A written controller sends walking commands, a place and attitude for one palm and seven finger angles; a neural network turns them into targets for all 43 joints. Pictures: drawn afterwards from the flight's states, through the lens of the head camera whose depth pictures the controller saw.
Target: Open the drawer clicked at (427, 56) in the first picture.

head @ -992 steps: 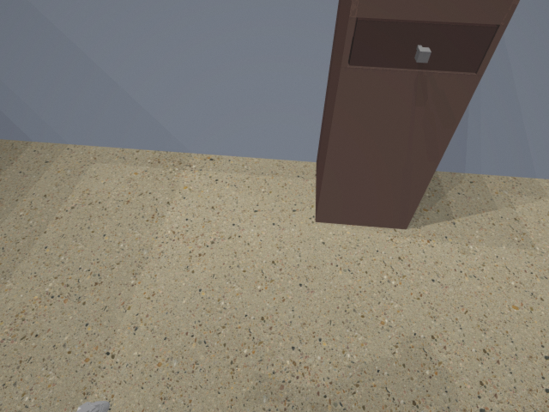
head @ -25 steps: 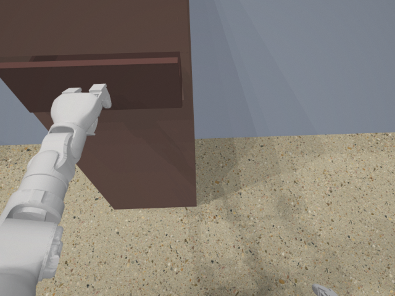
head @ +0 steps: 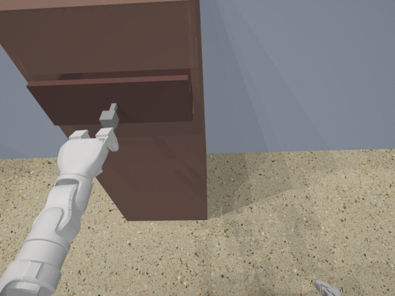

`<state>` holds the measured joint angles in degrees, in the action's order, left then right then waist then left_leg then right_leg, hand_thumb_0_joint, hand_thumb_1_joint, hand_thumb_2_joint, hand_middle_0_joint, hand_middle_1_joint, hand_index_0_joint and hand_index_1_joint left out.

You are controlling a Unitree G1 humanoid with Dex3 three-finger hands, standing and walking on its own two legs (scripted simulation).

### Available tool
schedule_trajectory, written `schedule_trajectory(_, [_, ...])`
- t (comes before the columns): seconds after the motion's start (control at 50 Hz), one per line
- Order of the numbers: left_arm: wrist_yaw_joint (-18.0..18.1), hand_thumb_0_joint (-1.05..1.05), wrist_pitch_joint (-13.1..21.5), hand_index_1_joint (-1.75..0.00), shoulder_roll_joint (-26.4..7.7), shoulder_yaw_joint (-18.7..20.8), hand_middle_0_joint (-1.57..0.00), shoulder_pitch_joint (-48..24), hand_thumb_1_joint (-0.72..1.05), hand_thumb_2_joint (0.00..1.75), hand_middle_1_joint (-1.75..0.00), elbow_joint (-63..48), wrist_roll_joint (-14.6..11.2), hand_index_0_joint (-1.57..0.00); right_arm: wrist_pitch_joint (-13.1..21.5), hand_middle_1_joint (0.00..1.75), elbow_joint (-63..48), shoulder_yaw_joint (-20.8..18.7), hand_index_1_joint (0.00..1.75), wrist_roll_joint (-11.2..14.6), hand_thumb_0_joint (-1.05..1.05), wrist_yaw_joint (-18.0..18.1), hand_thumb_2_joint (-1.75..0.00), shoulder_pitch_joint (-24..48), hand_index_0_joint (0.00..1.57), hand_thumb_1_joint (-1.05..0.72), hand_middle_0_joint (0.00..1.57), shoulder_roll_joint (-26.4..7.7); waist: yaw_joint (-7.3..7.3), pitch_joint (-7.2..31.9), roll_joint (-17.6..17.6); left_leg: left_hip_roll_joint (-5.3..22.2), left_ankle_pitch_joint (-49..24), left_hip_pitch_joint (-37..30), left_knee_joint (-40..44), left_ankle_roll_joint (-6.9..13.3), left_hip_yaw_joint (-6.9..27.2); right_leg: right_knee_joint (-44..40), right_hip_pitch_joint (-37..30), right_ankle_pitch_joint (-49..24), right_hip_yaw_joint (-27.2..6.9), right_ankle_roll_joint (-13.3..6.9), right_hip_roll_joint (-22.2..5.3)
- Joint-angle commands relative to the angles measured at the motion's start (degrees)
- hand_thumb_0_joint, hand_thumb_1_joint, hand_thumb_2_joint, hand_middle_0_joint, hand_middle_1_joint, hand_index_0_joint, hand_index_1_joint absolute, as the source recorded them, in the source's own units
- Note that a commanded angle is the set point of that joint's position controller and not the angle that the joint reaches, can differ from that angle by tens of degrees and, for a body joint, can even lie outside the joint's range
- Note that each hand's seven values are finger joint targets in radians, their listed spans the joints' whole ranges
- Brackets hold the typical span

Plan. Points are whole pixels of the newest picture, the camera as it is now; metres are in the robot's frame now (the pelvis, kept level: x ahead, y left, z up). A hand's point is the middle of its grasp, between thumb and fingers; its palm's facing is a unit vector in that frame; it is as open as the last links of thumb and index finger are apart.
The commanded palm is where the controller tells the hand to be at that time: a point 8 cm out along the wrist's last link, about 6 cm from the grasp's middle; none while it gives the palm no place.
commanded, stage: pull the drawer open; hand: left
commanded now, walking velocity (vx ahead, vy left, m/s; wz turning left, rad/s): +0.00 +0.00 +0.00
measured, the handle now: (111, 114) +0.51 +0.24 +0.08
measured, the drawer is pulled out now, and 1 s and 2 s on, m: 0.04 0.04 0.04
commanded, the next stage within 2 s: open the thumb to release the handle in 1.28 s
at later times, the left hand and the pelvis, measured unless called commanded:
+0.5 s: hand (71, 223) +0.24 +0.25 +0.06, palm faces +0.02 -0.06 -1.00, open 4.8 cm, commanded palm +0.21 +0.25 +0.12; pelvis -0.01 -0.02 +0.00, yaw +2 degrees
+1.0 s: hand (45, 275) +0.15 +0.25 +0.06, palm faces +0.05 -0.06 -1.00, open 4.8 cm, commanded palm +0.13 +0.25 +0.12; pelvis -0.01 -0.01 +0.00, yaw +2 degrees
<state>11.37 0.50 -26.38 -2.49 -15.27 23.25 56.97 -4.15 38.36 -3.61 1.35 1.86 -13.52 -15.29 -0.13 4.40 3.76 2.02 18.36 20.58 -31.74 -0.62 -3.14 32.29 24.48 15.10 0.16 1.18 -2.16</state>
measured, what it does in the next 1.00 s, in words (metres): stands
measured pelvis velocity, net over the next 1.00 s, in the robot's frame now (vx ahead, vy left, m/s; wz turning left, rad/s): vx -0.01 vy -0.01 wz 0.03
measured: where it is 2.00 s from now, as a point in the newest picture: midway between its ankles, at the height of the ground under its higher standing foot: outside the picture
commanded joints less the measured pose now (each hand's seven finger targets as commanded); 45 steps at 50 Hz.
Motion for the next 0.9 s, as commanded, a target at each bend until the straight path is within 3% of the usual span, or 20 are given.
schedule_trajectory(0.0, [1.83,0.0,0.19,-1.35,-10.95,4.14,-0.4,-15.57,0.9,0.9,-1.35,-16.99,-0.15,-0.4,3.2,0.3,-8.53,-1.32,0.3,-0.28,0.0,0.93,-0.9,6.71,0.2,-0.9,0.2,-6.6,-1.33,13.7,-1.32,-3.17,-19.46,-6.16,3.65,2.13,0.46,-2.61,-10.72,-13.48,2.67,-2.55,3.76])
schedule_trajectory(0.04, [1.66,0.0,0.3,-1.35,-12.09,5.53,-0.4,-13.67,0.9,0.9,-1.35,-17.56,-0.13,-0.4,3.33,0.3,-8.52,-1.07,0.3,-0.48,0.0,1.14,-0.9,7.57,0.2,-0.9,0.2,-6.53,-1.51,13.11,-3.65,-3.25,-18.28,-6.41,3.82,2.16,0.53,-3.17,-11.21,-12.31,2.6,-2.48,3.76])
schedule_trajectory(0.08, [1.2,0.0,0.41,-1.35,-9.67,2.86,-0.4,-15.07,0.9,0.9,-1.35,-18.3,-0.09,-0.4,3.65,0.3,-8.54,-0.46,0.3,-0.43,0.0,1.37,-0.9,9.1,0.2,-0.9,0.2,-5.81,-1.15,10.28,-2.47,-3.55,-15.51,-6.28,4.22,2.04,0.41,-3.68,-9.47,-10.3,2.76,-2.39,3.5])
schedule_trajectory(0.14, [1.01,0.0,0.92,-1.35,-11.14,4.26,-0.4,-13.83,0.9,0.9,-1.35,-20.43,0.32,-0.4,4.06,0.3,-8.75,-0.12,0.3,-0.99,0.0,1.69,-0.9,10.1,0.2,-0.9,0.2,-5.46,-2.25,11.81,-2.7,-3.87,-15.41,-7.27,4.22,1.92,0.35,-3.98,-11.14,-10.23,2.5,-2.5,3.3])
schedule_trajectory(0.22, [0.61,0.0,1.59,-1.35,-11.16,5.84,-0.4,-5.94,0.9,0.9,-1.35,-23.87,0.0,-0.4,4.33,0.3,-9.26,0.29,0.3,-1.39,0.0,1.59,-0.9,12.24,0.2,-0.9,0.2,-4.39,-3.9,12.31,-2.07,-4.08,-17.83,-7.92,4.14,1.7,0.12,-3.71,-13.32,-13.34,2.39,-2.45,3.18])
schedule_trajectory(0.26, [0.18,0.0,1.31,-1.35,-10.7,6.05,-0.4,-1.7,0.9,0.9,-1.35,-24.42,-0.5,-0.4,4.36,0.3,-9.59,0.82,0.3,-1.42,0.0,1.36,-0.9,13.08,0.2,-0.9,0.2,-4.21,-4.23,10.03,-2.88,-4.01,-17.01,-6.79,4.51,1.58,0.08,-4.12,-13.6,-12.9,2.48,-2.29,3.05])
schedule_trajectory(0.34, [0.16,0.0,1.63,-1.35,-12.21,8.38,-0.4,4.47,0.9,0.9,-1.35,-29.76,-0.81,-0.4,4.45,0.3,-10.25,1.08,0.3,-1.91,0.0,1.12,-0.9,14.16,0.2,-0.9,0.2,-4.17,-5.04,10.36,-1.9,-4.06,-17.8,-7.4,4.58,1.5,0.06,-4.54,-15.27,-14.08,2.11,-2.3,2.96])
schedule_trajectory(0.36, [0.04,0.0,1.67,-1.35,-10.88,7.65,-0.4,6.81,0.9,0.9,-1.35,-30.9,-1.08,-0.4,4.62,0.3,-10.41,1.26,0.3,-2.02,0.0,0.97,-0.9,14.41,0.2,-0.9,0.2,-3.79,-5.23,9.98,-2.45,-3.98,-18.09,-7.5,4.61,1.63,0.02,-4.4,-15.26,-14.53,2.34,-2.18,2.73])
schedule_trajectory(0.42, [0.27,0.0,2.43,-1.35,-12.32,9.97,-0.4,11.4,0.9,0.9,-1.35,-34.42,-1.54,-0.4,4.69,0.3,-10.45,1.24,0.3,-2.28,0.0,1.02,-0.9,14.93,0.2,-0.9,0.2,-3.86,-5.51,9.11,-2.46,-3.99,-17.56,-7.25,4.67,1.53,0.13,-4.59,-15.28,-14.62,2.15,-2.07,2.73])
schedule_trajectory(0.46, [0.61,0.0,2.92,-1.35,-10.52,8.67,-0.4,13.29,0.9,0.9,-1.35,-36.17,-2.01,-0.4,5.13,0.3,-10.68,1.52,0.3,-2.44,0.0,0.79,-0.9,15.27,0.2,-0.9,0.2,-3.63,-4.95,7.41,-2.31,-3.94,-15.7,-7.1,4.47,1.61,0.28,-4.86,-13.76,-12.15,2.33,-1.91,2.56])
schedule_trajectory(0.48, [0.79,0.0,3.24,-1.35,-11.76,10.05,-0.4,13.45,0.9,0.9,-1.35,-36.41,-2.36,-0.4,5.05,0.3,-10.21,1.2,0.3,-2.32,0.0,0.97,-0.9,14.91,0.2,-0.9,0.2,-3.8,-4.69,6.77,-2.63,-3.95,-14.73,-6.95,4.54,1.55,0.37,-5.2,-13.47,-11.4,2.24,-1.92,2.76])
schedule_trajectory(0.54, [1.89,0.0,4.43,-1.35,-12.62,11.7,-0.4,18.02,0.9,0.9,-1.35,-39.9,-2.4,-0.4,5.84,0.3,-10.6,0.95,0.3,-2.88,0.0,0.95,-0.9,15.03,0.2,-0.9,0.2,-3.82,-5.44,8.24,-1.87,-3.88,-14.15,-7.46,4.09,1.48,0.54,-5.1,-13.63,-10.33,1.87,-1.91,2.51])
schedule_trajectory(0.62, [3.24,0.0,5.17,-1.35,-10.4,11.38,-0.4,24.94,0.9,0.9,-1.35,-44.07,-2.58,-0.4,6.21,0.3,-10.76,0.66,0.3,-3.02,0.0,0.51,-0.9,15.19,0.2,-0.9,0.2,-3.49,-5.73,8.26,-1.59,-3.74,-14.79,-7.17,3.43,1.29,0.64,-4.05,-12.66,-10.97,2.17,-1.99,2.44])
schedule_trajectory(0.68, [4.16,0.0,4.65,-1.35,-10.61,12.43,-0.4,29.11,0.9,0.9,-1.35,-44.64,-2.67,-0.4,6.15,0.3,-10.62,0.82,0.3,-2.88,0.0,0.23,-0.9,15.57,0.2,-0.9,0.2,-3.51,-5.57,5.24,-2.6,-3.54,-11.92,-5.45,3.57,1.11,0.77,-4.3,-11.18,-7.9,2.11,-1.96,2.47])
schedule_trajectory(0.76, [5.44,0.0,3.66,-1.35,-10.73,13.64,-0.4,36.33,0.9,0.9,-1.35,-47.93,-2.23,-0.4,6.52,0.3,-11.96,1.23,0.3,-3.1,0.0,0.06,-0.9,16.15,0.2,-0.9,0.2,-3.18,-6.79,6.21,-2.25,-3.35,-10.96,-5.22,3.0,1.11,0.59,-3.65,-10.97,-6.12,2.01,-1.89,2.18])
schedule_trajectory(0.78, [5.5,0.0,3.36,-1.35,-11.1,14.31,-0.4,36.49,0.9,0.9,-1.35,-47.73,-2.39,-0.4,6.27,0.3,-11.22,0.98,0.3,-2.87,0.0,0.13,-0.9,15.91,0.2,-0.9,0.2,-3.31,-6.26,5.2,-2.17,-3.32,-10.97,-5.0,3.08,1.01,0.65,-3.83,-10.83,-6.71,1.97,-1.98,2.39])
schedule_trajectory(0.8, [5.48,0.0,3.4,-1.35,-10.54,13.55,-0.4,37.05,0.9,0.9,-1.35,-49.19,-2.51,-0.4,6.44,0.3,-11.9,1.2,0.3,-3.03,0.0,0.11,-0.9,16.3,0.2,-0.9,0.2,-3.33,-6.29,4.04,-1.85,-3.31,-10.2,-4.72,2.97,0.99,0.66,-3.72,-9.89,-6.03,1.99,-1.84,2.26])
schedule_trajectory(0.84, [5.76,0.0,3.01,-1.35,-12.39,16.06,-0.4,41.55,0.9,0.9,-1.35,-49.79,-3.11,-0.4,6.41,0.3,-12.17,1.2,0.3,-2.96,0.0,0.29,-0.9,16.38,0.2,-0.9,0.2,-3.73,-6.68,4.43,-2.47,-3.03,-10.03,-4.64,2.77,0.87,0.67,-4.06,-10.59,-5.88,1.36,-1.81,2.38])
schedule_trajectory(0.86, [5.64,0.0,2.95,-1.35,-10.51,14.55,-0.4,42.74,0.9,0.9,-1.35,-50.22,-3.12,-0.4,6.52,0.3,-12.43,1.61,0.3,-3.01,0.0,0.08,-0.9,16.48,0.2,-0.9,0.2,-3.27,-6.49,3.48,-2.6,-3.1,-9.32,-4.22,2.48,0.98,0.6,-3.84,-9.51,-4.9,1.58,-1.65,2.08])
schedule_trajectory(0.88, [5.49,0.0,3.12,-1.35,-10.68,14.62,-0.4,40.52,0.9,0.9,-1.35,-50.39,-3.42,-0.4,6.32,0.3,-11.75,1.35,0.3,-2.86,0.0,0.18,-0.9,16.26,0.2,-0.9,0.2,-3.53,-5.77,2.63,-2.31,-3.06,-9.02,-4.05,2.77,0.94,0.8,-3.99,-9.31,-5.03,1.78,-1.75,2.29])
